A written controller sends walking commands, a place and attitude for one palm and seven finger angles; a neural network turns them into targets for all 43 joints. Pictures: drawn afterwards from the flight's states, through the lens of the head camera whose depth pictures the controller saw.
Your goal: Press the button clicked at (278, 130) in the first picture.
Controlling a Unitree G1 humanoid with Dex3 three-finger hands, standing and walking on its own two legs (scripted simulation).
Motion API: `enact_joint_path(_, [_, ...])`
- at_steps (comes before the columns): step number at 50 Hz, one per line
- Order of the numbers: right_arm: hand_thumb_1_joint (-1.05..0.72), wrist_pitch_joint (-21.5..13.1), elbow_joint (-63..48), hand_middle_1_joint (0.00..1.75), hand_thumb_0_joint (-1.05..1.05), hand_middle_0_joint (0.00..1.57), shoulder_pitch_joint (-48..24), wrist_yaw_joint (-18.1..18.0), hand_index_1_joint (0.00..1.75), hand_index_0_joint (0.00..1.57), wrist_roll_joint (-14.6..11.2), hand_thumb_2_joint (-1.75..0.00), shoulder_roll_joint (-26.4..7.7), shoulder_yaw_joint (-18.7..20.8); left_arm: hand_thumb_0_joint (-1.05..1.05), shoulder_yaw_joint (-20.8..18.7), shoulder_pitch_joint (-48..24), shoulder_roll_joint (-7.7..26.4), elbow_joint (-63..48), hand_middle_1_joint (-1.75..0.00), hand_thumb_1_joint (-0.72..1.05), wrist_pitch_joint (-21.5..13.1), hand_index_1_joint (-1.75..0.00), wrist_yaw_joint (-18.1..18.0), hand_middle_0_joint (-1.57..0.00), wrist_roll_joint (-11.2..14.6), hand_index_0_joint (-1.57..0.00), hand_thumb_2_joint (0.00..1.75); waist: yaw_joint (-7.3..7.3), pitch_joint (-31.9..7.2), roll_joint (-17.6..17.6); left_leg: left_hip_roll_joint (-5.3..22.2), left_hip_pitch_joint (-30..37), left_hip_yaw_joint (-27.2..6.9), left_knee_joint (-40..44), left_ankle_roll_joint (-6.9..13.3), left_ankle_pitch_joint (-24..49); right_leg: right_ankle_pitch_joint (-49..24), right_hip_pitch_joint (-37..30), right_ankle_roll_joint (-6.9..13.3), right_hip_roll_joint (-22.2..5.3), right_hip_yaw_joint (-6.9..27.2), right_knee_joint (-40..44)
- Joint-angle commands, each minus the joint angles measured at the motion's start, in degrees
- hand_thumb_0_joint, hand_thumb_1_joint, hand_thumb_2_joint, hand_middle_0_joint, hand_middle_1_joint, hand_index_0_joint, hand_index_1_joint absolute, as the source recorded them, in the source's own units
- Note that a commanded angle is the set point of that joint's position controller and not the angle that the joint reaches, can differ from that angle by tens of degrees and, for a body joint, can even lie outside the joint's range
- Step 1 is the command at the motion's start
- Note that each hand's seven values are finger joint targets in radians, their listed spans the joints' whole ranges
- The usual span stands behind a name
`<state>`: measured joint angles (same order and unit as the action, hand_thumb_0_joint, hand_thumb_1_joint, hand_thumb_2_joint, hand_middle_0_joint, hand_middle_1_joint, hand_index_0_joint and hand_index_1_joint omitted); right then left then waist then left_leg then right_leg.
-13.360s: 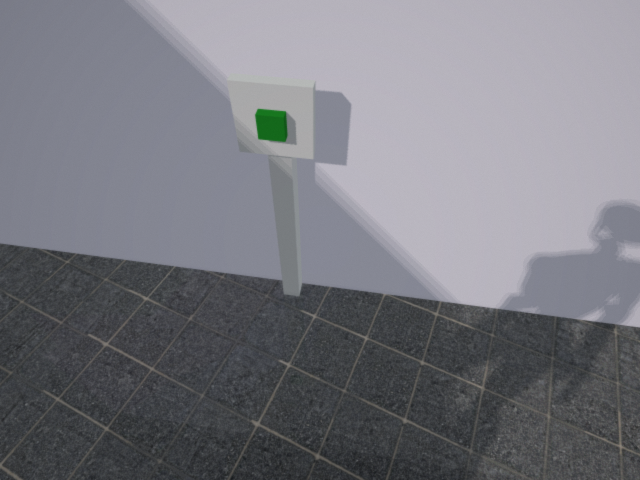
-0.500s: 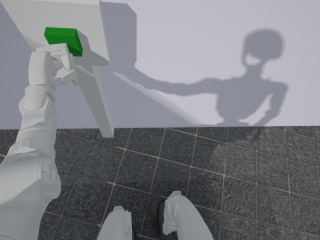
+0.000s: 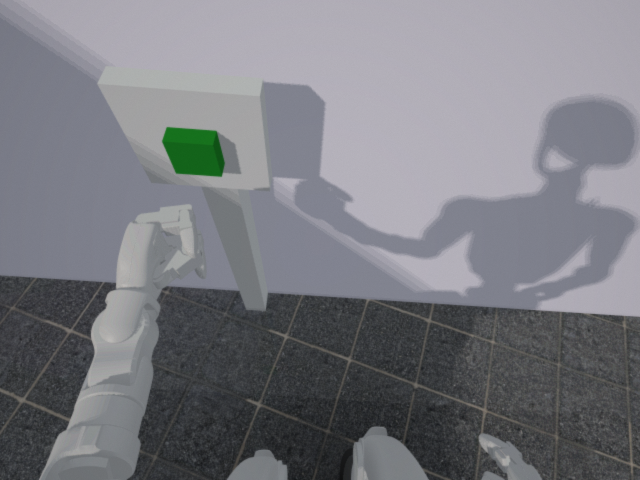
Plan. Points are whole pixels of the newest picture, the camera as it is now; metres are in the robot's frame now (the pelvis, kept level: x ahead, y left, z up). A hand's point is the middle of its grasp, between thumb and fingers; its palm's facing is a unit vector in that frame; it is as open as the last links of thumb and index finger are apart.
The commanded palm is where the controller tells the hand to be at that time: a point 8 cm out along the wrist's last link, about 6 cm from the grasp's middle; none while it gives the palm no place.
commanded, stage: pull the fist back off the button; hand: left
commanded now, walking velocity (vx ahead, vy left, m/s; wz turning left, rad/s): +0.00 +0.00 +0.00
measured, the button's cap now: (196, 150) +0.51 +0.17 +0.06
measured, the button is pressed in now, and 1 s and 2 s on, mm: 0 0 0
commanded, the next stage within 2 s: draw the hand back to the body in 0.08 s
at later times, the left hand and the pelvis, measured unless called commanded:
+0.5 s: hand (169, 277) +0.32 +0.16 +0.08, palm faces -0.05 -1.00 -0.07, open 3.1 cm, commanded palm +0.29 +0.22 +0.09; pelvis +0.00 -0.02 +0.02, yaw +0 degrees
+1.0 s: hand (60, 342) +0.24 +0.20 +0.16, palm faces +0.27 -0.91 -0.33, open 3.1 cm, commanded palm +0.19 +0.25 +0.18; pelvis +0.01 -0.01 +0.06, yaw +2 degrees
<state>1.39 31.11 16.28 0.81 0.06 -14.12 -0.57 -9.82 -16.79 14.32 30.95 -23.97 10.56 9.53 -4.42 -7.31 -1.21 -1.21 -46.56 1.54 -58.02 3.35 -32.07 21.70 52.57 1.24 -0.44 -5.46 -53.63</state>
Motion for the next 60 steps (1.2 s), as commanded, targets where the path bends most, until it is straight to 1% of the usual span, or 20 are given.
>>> enact_joint_path(1, [-0.9,-2.72,-4.36,0.3,0.0,0.2,4.64,-0.69,0.3,0.2,-0.22,-0.9,-8.31,3.29,0.0,-0.1,-14.03,6.11,-15.54,-1.5,0.9,-3.63,-1.5,-0.4,-1.3,0.74,-1.3,0.9,-1.37,-23.08,-3.5,2.31,10.65,-4.64,5.76,-5.06,39.55,-24.6,-18.87,0.19,0.1,3.17,1.24])
enact_joint_path(3, [-0.9,-2.87,-3.58,0.3,0.0,0.2,4.19,-1.13,0.3,0.2,-0.2,-0.9,-8.44,3.16,0.0,-1.69,-16.47,8.04,-13.48,-1.5,0.9,-3.34,-1.5,-0.78,-1.3,0.15,-1.3,0.9,-1.37,-21.56,-2.7,2.08,8.4,-4.77,5.32,-5.03,35.76,-22.31,-17.71,0.34,0.08,3.22,0.37])
enact_joint_path(5, [-0.9,-3.37,-3.31,0.3,0.0,0.2,3.42,-1.46,0.3,0.2,-0.35,-0.9,-8.39,3.02,0.0,-0.1,-19.75,6.31,-11.92,-1.5,0.9,-3.1,-1.5,-0.64,-1.3,0.05,-1.3,0.9,-2.1,-20.64,-1.32,1.85,6.98,-4.89,4.95,-4.84,32.52,-20.28,-16.59,0.22,-0.06,3.18,0.26])
enact_joint_path(8, [-0.9,-3.8,-3.51,0.3,0.0,0.2,3.67,-1.76,0.3,0.2,-0.16,-0.9,-8.55,3.03,0.0,-2.97,-18.85,9.44,-12.47,-1.5,0.9,-2.92,-1.5,-0.28,-1.3,0.24,-1.3,0.9,-0.6,-26.08,-3.55,1.36,8.47,-4.76,4.36,-4.93,34.45,-22.03,-19.26,0.46,-0.1,3.78,-0.47])
enact_joint_path(9, [-0.9,-3.92,-3.81,0.3,0.0,0.2,3.28,-1.71,0.3,0.2,-0.19,-0.9,-8.3,2.85,0.0,-1.94,-18.69,8.21,-12.75,-1.5,0.9,-2.72,-1.5,0.17,-1.3,0.57,-1.3,0.9,-0.75,-26.31,-3.2,1.37,8.62,-4.75,4.53,-4.92,34.78,-22.57,-19.73,0.42,-0.13,3.67,-0.31])
enact_joint_path(12, [-0.9,-3.76,-7.02,0.3,0.0,0.2,2.53,-1.54,0.3,0.2,-0.69,-0.9,-8.28,2.67,0.0,-4.4,-9.92,11.19,-18.63,-1.5,0.9,-1.09,-1.5,0.99,-1.3,1.78,-1.3,0.9,2.19,-30.05,-4.33,1.15,11.22,-4.55,7.37,-4.61,37.46,-25.05,-26.98,0.7,-0.03,3.96,1.43])
enact_joint_path(17, [-0.9,-3.86,-8.7,0.3,0.0,0.2,0.33,-2.16,0.3,0.2,-1.92,-0.9,-7.99,1.84,0.0,-4.28,-3.94,10.18,-21.56,-1.5,0.9,3.06,-1.5,1.11,-1.3,3.51,-1.3,0.9,1.67,-21.28,1.55,1.13,8.42,-3.56,12.03,-3.13,27.78,-21.68,-30.35,0.22,0.1,3.68,6.19])
enact_joint_path(19, [-0.9,-4.39,-9.2,0.3,0.0,0.2,-0.56,-2.42,0.3,0.2,-2.12,-0.9,-7.84,1.61,0.0,-5.42,-0.52,10.87,-24.09,-1.5,0.9,3.58,-1.5,1.05,-1.3,3.99,-1.3,0.9,2.32,-19.53,0.86,0.77,8.23,-2.65,13.55,-2.75,24.0,-19.94,-32.37,0.04,-0.17,4.28,8.07])
enact_joint_path(22, [-0.9,-5.58,-9.4,0.3,0.0,0.2,-1.92,-2.98,0.3,0.2,-2.45,-0.9,-7.89,1.27,0.0,-4.71,1.5,10.75,-26.86,-1.5,0.9,4.14,-1.5,1.74,-1.3,4.61,-1.3,0.9,1.78,-15.15,0.54,0.9,9.23,-2.79,15.56,-2.45,20.43,-15.97,-31.74,0.06,-0.27,4.43,10.54])
enact_joint_path(25, [-0.9,-7.21,-9.51,0.3,0.0,0.2,-2.54,-3.53,0.3,0.2,-2.56,-0.9,-7.71,1.12,0.0,-4.82,3.52,11.27,-31.36,-1.5,0.9,4.46,-1.5,2.69,-1.3,5.02,-1.3,0.9,2.53,-15.49,-3.06,0.92,12.69,-3.0,17.22,-2.71,20.79,-15.35,-33.02,0.25,-0.41,4.18,11.57])
enact_joint_path(32, [-0.9,-10.91,-9.96,0.3,0.0,0.2,-4.57,-4.3,0.3,0.2,-2.92,-0.9,-7.77,0.55,0.0,-5.5,12.51,11.28,-36.53,-1.5,0.9,7.81,-1.5,4.32,-1.3,7.11,-1.3,0.9,2.97,-9.74,0.75,1.17,15.37,-3.44,20.13,-2.38,20.77,-15.11,-35.55,0.05,-0.55,3.7,15.19])
enact_joint_path(34, [-0.9,-11.77,-9.92,0.3,0.0,0.2,-5.2,-4.57,0.3,0.2,-3.1,-0.9,-7.73,0.45,0.0,-6.07,12.56,11.88,-38.6,-1.5,0.9,9.01,-1.5,4.8,-1.3,7.32,-1.3,0.9,3.17,-9.03,-0.81,0.96,16.82,-3.25,20.83,-2.3,19.74,-13.96,-35.98,-0.04,-0.71,3.97,16.38])
enact_joint_path(35, [-0.9,-10.75,-8.79,0.3,0.0,0.2,-5.97,-5.32,0.3,0.2,-2.06,-0.9,-7.07,1.37,0.0,-6.05,12.9,18.25,-44.48,-1.5,0.9,10.35,-1.5,-3.69,-1.3,-1.09,-1.3,0.9,5.62,-9.23,-1.03,1.06,19.16,-2.92,23.52,-1.47,20.23,-12.19,-38.87,0.61,-2.16,6.09,19.81])
enact_joint_path(36, [-0.9,-10.85,-9.28,0.3,0.0,0.2,-5.7,-5.61,0.3,0.2,-1.88,-0.9,-6.17,1.11,0.0,-3.84,17.93,13.32,-45.02,-1.5,0.9,12.0,-1.5,-7.78,-1.3,-1.95,-1.3,0.9,4.48,-6.5,-0.69,1.33,20.33,-2.98,24.91,-1.62,19.7,-11.64,-38.45,0.39,-2.31,5.63,21.19])
enact_joint_path(38, [-0.9,-10.51,-8.42,0.3,0.0,0.2,-6.11,-5.91,0.3,0.2,-1.81,-0.9,-5.73,0.54,0.0,-1.22,23.38,10.81,-46.68,-1.5,0.9,14.16,-1.5,-12.15,-1.3,-3.8,-1.3,0.9,4.77,-4.93,-1.08,1.76,23.69,-3.09,26.95,-1.56,22.1,-13.87,-40.85,0.5,-2.09,4.89,22.55])
enact_joint_path(40, [-0.9,-10.15,-7.95,0.3,0.0,0.2,-7.07,-6.16,0.3,0.2,-1.72,-0.9,-5.72,0.3,0.0,-0.94,23.36,11.16,-50.41,-1.5,0.9,15.22,-1.5,-14.44,-1.3,-4.95,-1.3,0.9,4.89,-3.78,-3.21,1.96,26.74,-3.04,28.81,-1.73,23.79,-15.38,-42.08,0.46,-1.93,4.55,23.98])
enact_joint_path(41, [-0.9,-10.29,-7.62,0.3,0.0,0.2,-7.17,-6.31,0.3,0.2,-1.5,-0.9,-5.63,0.23,0.0,-1.58,22.7,12.0,-51.95,-1.5,0.9,15.47,-1.5,-15.43,-1.3,-5.48,-1.3,0.9,4.81,-3.71,-1.8,1.96,27.96,-3.11,29.58,-1.7,24.66,-16.34,-43.22,0.4,-1.9,4.27,24.68])
enact_joint_path(52, [-0.9,-11.31,-5.4,0.3,0.0,0.2,-9.58,-5.57,0.3,0.2,-0.2,-0.9,-4.98,-0.25,0.0,-4.06,34.27,11.76,-61.41,-1.5,0.9,17.27,-1.5,-17.35,-1.3,-7.23,-1.3,0.9,6.77,-0.29,-1.54,2.53,37.71,-3.25,35.94,-2.77,38.9,-24.73,-51.1,0.56,-1.12,3.18,30.17])
enact_joint_path(57, [-0.9,-11.19,-5.06,0.3,0.0,0.2,-10.36,-4.9,0.3,0.2,0.19,-0.9,-4.92,0.18,0.0,-7.23,38.9,12.95,-64.21,-1.5,0.9,17.43,-1.5,-17.21,-1.3,-7.31,-1.3,0.9,7.38,1.73,-0.81,2.77,38.74,-3.11,36.78,-2.8,39.72,-25.25,-51.84,0.41,-0.87,3.41,31.41])
enact_joint_path(60, [-0.9,-11.24,-5.2,0.3,0.0,0.2,-10.38,-4.58,0.3,0.2,0.15,-0.9,-4.5,0.3,0.0,-8.56,40.35,13.12,-67.59,-1.5,0.9,16.83,-1.5,-17.18,-1.3,-7.29,-1.3,0.9,7.58,1.37,-2.86,2.87,39.54,-3.36,37.1,-3.35,41.47,-25.46,-52.39,0.38,-0.84,3.35,31.25])
